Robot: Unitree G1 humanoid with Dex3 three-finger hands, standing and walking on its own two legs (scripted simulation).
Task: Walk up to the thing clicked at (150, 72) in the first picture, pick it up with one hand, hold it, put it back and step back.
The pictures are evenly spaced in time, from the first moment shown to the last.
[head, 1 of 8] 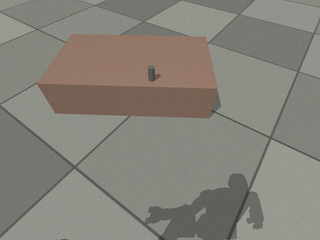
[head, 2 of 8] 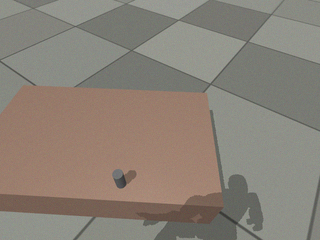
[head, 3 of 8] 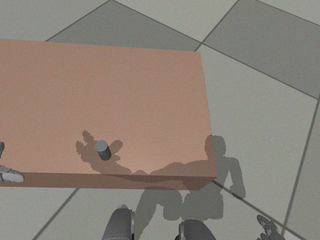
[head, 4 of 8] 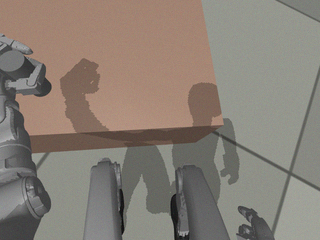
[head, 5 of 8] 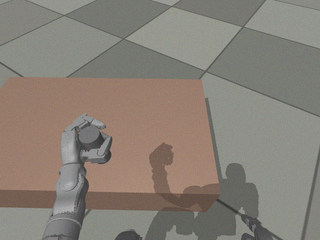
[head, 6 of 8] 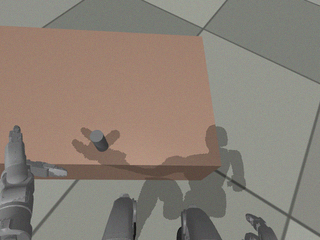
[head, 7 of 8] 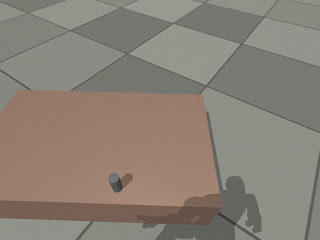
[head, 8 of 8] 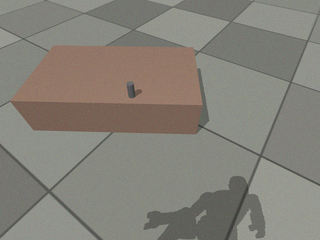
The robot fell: no
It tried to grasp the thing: yes
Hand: left
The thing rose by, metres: 0.40
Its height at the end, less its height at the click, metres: +0.00
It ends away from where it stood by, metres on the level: 0.01
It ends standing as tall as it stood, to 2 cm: yes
